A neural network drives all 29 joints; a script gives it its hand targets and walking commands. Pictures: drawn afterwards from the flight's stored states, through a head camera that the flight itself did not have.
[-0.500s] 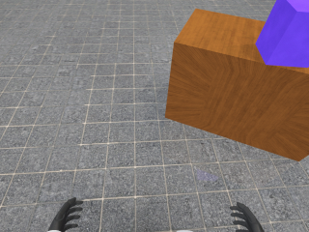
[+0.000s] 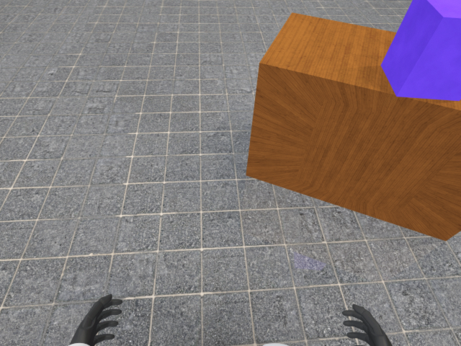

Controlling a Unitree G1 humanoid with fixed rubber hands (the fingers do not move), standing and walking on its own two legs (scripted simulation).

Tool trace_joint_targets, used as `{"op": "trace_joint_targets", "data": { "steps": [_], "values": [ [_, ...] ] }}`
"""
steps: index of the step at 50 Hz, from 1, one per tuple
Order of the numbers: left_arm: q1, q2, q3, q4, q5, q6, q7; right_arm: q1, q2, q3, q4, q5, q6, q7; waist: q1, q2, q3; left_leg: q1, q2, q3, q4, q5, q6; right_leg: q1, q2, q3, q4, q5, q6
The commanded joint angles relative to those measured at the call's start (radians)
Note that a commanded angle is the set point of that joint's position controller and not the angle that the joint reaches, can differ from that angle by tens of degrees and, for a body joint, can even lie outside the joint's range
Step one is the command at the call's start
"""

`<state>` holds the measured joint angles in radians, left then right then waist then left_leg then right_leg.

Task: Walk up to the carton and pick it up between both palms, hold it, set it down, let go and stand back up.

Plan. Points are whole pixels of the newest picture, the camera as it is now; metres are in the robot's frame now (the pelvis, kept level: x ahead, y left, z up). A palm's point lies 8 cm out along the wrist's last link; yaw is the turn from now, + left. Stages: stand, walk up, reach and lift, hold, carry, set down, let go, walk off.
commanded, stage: stand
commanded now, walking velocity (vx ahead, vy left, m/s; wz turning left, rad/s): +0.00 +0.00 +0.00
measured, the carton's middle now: (439, 47) +0.94 -0.68 +0.05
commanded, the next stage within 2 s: walk up in 1.72 s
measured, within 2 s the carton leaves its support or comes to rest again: neither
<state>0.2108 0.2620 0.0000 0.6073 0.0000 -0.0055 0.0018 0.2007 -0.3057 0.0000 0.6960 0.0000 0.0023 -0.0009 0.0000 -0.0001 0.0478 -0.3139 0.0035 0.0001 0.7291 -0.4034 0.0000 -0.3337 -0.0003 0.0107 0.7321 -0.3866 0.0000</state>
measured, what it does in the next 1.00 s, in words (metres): stands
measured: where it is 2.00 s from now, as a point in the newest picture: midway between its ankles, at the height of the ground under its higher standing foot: outside the picture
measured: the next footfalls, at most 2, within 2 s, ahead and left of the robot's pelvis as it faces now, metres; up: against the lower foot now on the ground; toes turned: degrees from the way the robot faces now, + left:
none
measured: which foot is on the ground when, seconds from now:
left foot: down 0.00-1.00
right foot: down 0.00-1.00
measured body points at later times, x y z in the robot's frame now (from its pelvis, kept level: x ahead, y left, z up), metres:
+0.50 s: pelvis +0.00 +0.00 +0.00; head +0.02 +0.00 +0.45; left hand +0.15 +0.25 -0.09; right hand +0.13 -0.27 -0.10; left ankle -0.01 +0.12 -0.71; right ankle +0.00 -0.12 -0.71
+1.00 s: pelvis -0.01 +0.00 +0.00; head +0.01 +0.00 +0.45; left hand +0.14 +0.25 -0.09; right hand +0.12 -0.28 -0.11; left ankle -0.01 +0.12 -0.71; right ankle +0.00 -0.12 -0.71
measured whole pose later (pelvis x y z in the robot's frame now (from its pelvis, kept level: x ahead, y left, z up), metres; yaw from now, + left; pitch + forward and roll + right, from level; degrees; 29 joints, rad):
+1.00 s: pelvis -0.01 +0.00 +0.00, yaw +0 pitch -1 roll +0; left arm 0.21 0.27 0.00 0.63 0.00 -0.01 0.00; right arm 0.20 -0.31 0.00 0.75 0.00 0.00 0.00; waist 0.00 0.00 0.05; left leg -0.31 0.00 0.00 0.73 -0.39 0.00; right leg -0.33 0.00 0.01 0.73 -0.38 0.00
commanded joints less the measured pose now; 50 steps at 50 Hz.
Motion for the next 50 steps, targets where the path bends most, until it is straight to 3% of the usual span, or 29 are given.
{"op": "trace_joint_targets", "data": {
  "steps": [1, 6, 10, 15, 19, 21, 25, 26, 28, 30, 31, 33, 37, 39, 42, 46, 47, 48, 50],
  "values": [
    [-0.038, 0.237, 0.095, -0.008, 0.019, -0.057, 0.013, -0.056, -0.210, -0.077, -0.042, -0.025, -0.060, -0.008, -0.001, 0.007, -0.135, 0.052, 0.095, -0.099, -0.120, 0.326, 0.074, 0.066, -0.087, 0.061, -0.105, 0.300, -0.085],
    [-0.036, 0.255, 0.098, 0.000, 0.020, -0.058, 0.010, -0.059, -0.216, -0.081, -0.037, -0.023, -0.062, -0.009, 0.000, -0.016, -0.158, 0.057, 0.085, -0.086, -0.109, 0.346, 0.071, 0.078, -0.091, 0.062, -0.102, 0.327, -0.087],
    [-0.020, 0.259, 0.100, 0.003, 0.016, -0.055, 0.013, -0.073, -0.220, -0.079, -0.034, -0.022, -0.065, -0.007, 0.004, 0.018, -0.151, 0.055, 0.092, -0.083, -0.113, 0.363, 0.072, 0.070, -0.093, 0.062, -0.105, 0.339, -0.084],
    [-0.034, 0.247, 0.096, -0.005, 0.020, -0.061, 0.012, -0.056, -0.225, -0.082, -0.022, -0.019, -0.067, -0.008, -0.002, -0.012, -0.163, 0.066, 0.091, -0.093, -0.101, 0.388, 0.070, 0.080, -0.091, 0.059, -0.097, 0.367, -0.086],
    [-0.019, 0.256, 0.099, 0.008, 0.020, -0.055, 0.016, -0.060, -0.234, -0.085, -0.020, -0.021, -0.062, -0.010, 0.007, 0.013, -0.169, 0.072, 0.090, -0.095, -0.109, 0.398, 0.079, 0.089, -0.095, 0.057, -0.091, 0.365, -0.089],
    [-0.017, 0.258, 0.101, 0.006, 0.014, -0.056, 0.013, -0.053, -0.234, -0.085, -0.012, -0.019, -0.063, -0.010, 0.010, -0.012, -0.183, 0.078, 0.095, -0.091, -0.110, 0.404, 0.081, 0.091, -0.091, 0.053, -0.090, 0.366, -0.087],
    [-0.021, 0.253, 0.100, 0.006, 0.012, -0.056, 0.014, -0.040, -0.216, -0.077, -0.008, -0.019, -0.065, -0.012, -0.004, 0.009, -0.162, 0.072, 0.096, -0.090, -0.106, 0.417, 0.079, 0.082, -0.096, 0.066, -0.092, 0.370, -0.086],
    [-0.024, 0.247, 0.095, 0.011, 0.017, -0.059, 0.012, -0.061, -0.226, -0.075, -0.003, -0.019, -0.065, -0.011, 0.014, 0.012, -0.165, 0.061, 0.092, -0.098, -0.114, 0.414, 0.077, 0.100, -0.099, 0.062, -0.097, 0.372, -0.087],
    [-0.024, 0.250, 0.094, 0.013, 0.014, -0.057, 0.014, -0.059, -0.232, -0.079, 0.000, -0.015, -0.065, -0.012, 0.011, -0.004, -0.167, 0.054, 0.096, -0.101, -0.115, 0.417, 0.082, 0.107, -0.098, 0.054, -0.098, 0.370, -0.084],
    [-0.021, 0.256, 0.098, 0.015, 0.016, -0.059, 0.012, -0.061, -0.228, -0.078, -0.007, -0.017, -0.065, -0.010, 0.007, 0.016, -0.187, 0.070, 0.098, -0.093, -0.109, 0.433, 0.080, 0.107, -0.098, 0.056, -0.088, 0.385, -0.086],
    [-0.025, 0.256, 0.102, 0.017, 0.018, -0.058, 0.015, -0.052, -0.217, -0.075, -0.002, -0.016, -0.068, -0.008, 0.001, -0.018, -0.188, 0.075, 0.096, -0.093, -0.108, 0.427, 0.076, 0.107, -0.094, 0.055, -0.094, 0.388, -0.084],
    [-0.012, 0.258, 0.105, 0.015, 0.020, -0.057, 0.015, -0.054, -0.230, -0.081, 0.003, -0.017, -0.064, -0.012, 0.009, 0.017, -0.187, 0.082, 0.091, -0.089, -0.105, 0.442, 0.074, 0.110, -0.101, 0.067, -0.094, 0.408, -0.090],
    [-0.015, 0.259, 0.099, 0.026, 0.017, -0.059, 0.017, -0.040, -0.224, -0.076, 0.013, -0.014, -0.063, -0.011, 0.005, -0.012, -0.185, 0.073, 0.091, -0.096, -0.113, 0.450, 0.078, 0.114, -0.101, 0.060, -0.093, 0.407, -0.086],
    [-0.016, 0.252, 0.097, 0.025, 0.012, -0.059, 0.018, -0.046, -0.226, -0.076, 0.012, -0.018, -0.064, -0.012, 0.001, 0.016, -0.182, 0.090, 0.093, -0.091, -0.102, 0.456, 0.076, 0.103, -0.105, 0.067, -0.101, 0.418, -0.089],
    [-0.018, 0.259, 0.100, 0.031, 0.017, -0.055, 0.020, -0.044, -0.217, -0.077, 0.012, -0.017, -0.066, -0.012, -0.001, -0.024, -0.178, 0.083, 0.094, -0.084, -0.101, 0.467, 0.074, 0.114, -0.099, 0.054, -0.102, 0.431, -0.082],
    [-0.027, 0.259, 0.100, 0.025, 0.015, -0.056, 0.021, -0.047, -0.221, -0.078, 0.021, -0.015, -0.061, -0.014, 0.001, -0.024, -0.199, 0.081, 0.089, -0.084, -0.102, 0.476, 0.072, 0.132, -0.108, 0.059, -0.105, 0.466, -0.086],
    [-0.029, 0.261, 0.104, 0.032, 0.016, -0.060, 0.022, -0.038, -0.227, -0.080, 0.023, -0.018, -0.060, -0.015, -0.003, -0.029, -0.197, 0.086, 0.088, -0.082, -0.107, 0.446, 0.071, 0.126, -0.110, 0.069, -0.103, 0.442, -0.086],
    [-0.015, 0.256, 0.099, 0.029, 0.013, -0.061, 0.018, -0.034, -0.235, -0.083, 0.023, -0.017, -0.061, -0.014, 0.000, 0.002, -0.187, 0.085, 0.090, -0.089, -0.106, 0.448, 0.074, 0.112, -0.110, 0.066, -0.107, 0.430, -0.084],
    [-0.036, 0.266, 0.100, 0.037, 0.014, -0.054, 0.018, -0.029, -0.221, -0.076, 0.030, -0.016, -0.064, -0.014, -0.012, -0.022, -0.173, 0.092, 0.094, -0.090, -0.114, 0.441, 0.074, 0.096, -0.106, 0.061, -0.112, 0.411, -0.081]
  ]
}}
